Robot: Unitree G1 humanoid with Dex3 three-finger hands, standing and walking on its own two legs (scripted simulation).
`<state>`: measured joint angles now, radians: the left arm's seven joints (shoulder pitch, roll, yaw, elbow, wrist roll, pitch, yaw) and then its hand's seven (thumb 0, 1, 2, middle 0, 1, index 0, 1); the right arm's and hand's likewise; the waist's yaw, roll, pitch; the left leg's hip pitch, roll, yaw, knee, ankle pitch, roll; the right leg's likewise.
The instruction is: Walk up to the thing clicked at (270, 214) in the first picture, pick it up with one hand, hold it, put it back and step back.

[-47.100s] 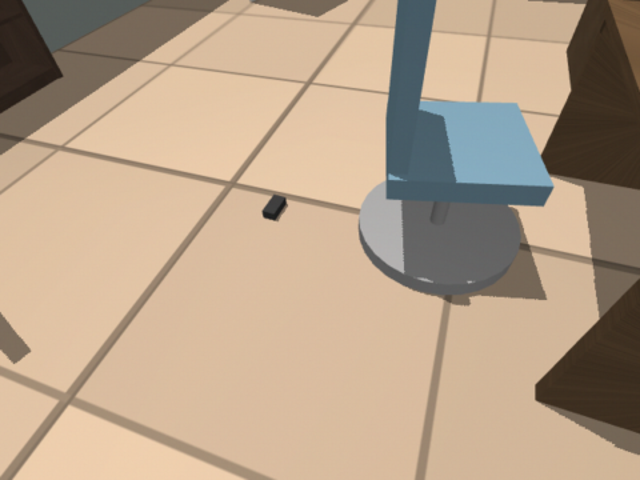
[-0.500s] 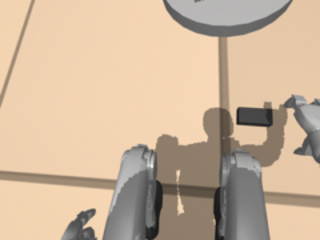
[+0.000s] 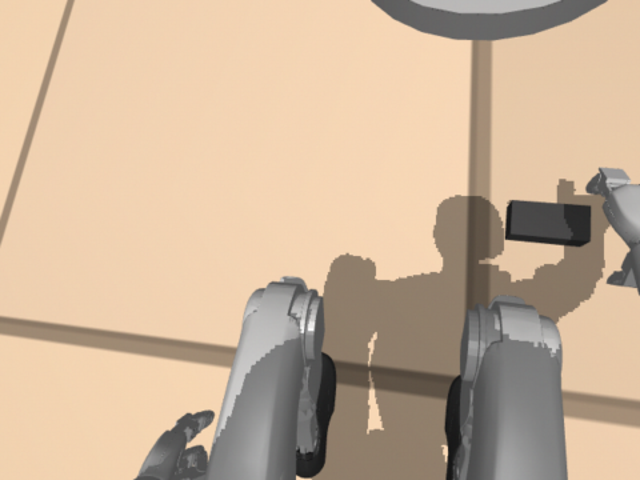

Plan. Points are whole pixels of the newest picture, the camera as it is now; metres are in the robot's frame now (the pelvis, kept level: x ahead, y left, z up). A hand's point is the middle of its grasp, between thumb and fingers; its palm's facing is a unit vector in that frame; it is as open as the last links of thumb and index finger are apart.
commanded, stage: rise first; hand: right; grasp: from above
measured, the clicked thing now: (546, 223) +0.48 -0.27 -0.33
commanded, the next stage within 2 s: none
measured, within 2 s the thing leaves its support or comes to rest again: neither
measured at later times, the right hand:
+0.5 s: hand (609, 235) +0.42 -0.31 -0.20, palm faces -0.45 +0.09 -0.89, open 12.9 cm
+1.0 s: hand (603, 229) +0.43 -0.31 -0.21, palm faces -0.45 +0.09 -0.89, open 12.9 cm
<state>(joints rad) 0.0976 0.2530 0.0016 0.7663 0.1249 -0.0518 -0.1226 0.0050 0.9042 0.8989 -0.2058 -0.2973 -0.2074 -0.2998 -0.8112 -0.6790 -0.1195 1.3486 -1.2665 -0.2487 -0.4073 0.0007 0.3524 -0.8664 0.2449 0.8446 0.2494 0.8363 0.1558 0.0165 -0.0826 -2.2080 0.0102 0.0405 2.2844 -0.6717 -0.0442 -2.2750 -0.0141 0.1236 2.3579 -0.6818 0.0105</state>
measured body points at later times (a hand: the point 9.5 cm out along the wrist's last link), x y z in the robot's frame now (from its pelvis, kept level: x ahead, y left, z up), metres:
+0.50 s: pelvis +0.01 +0.00 -0.02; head +0.24 -0.06 +0.36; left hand +0.08 +0.28 -0.13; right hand +0.44 -0.31 -0.15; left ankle +0.10 +0.13 -0.31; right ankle +0.08 -0.13 -0.31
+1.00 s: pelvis +0.01 +0.00 -0.03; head +0.25 -0.07 +0.35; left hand +0.07 +0.28 -0.13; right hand +0.45 -0.31 -0.16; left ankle +0.10 +0.13 -0.31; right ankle +0.08 -0.13 -0.31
